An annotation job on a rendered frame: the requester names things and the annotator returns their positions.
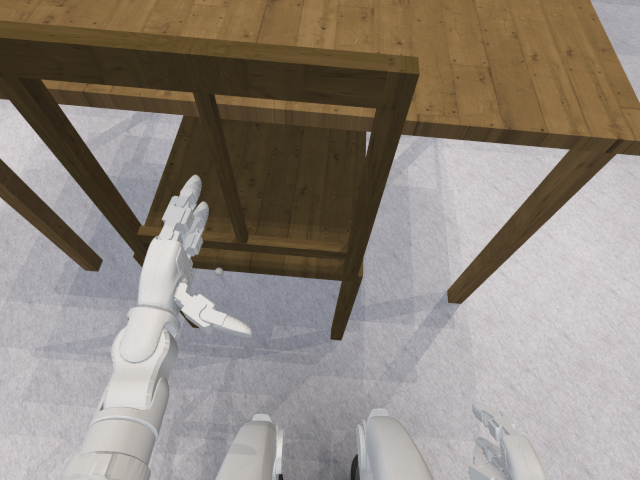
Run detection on right robot thigh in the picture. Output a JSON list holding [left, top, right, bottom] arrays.
[[356, 416, 434, 480]]

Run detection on robot right hand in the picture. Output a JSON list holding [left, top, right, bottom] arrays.
[[468, 402, 548, 480]]

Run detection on left robot forearm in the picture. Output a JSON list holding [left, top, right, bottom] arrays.
[[60, 305, 180, 480]]

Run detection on chair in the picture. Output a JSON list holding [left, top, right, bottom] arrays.
[[0, 21, 420, 340]]

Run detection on robot left hand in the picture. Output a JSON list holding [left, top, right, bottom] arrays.
[[137, 175, 252, 338]]

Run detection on table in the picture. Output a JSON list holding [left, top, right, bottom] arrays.
[[0, 0, 640, 304]]

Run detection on right robot shin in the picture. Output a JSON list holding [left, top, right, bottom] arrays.
[[359, 409, 389, 480]]

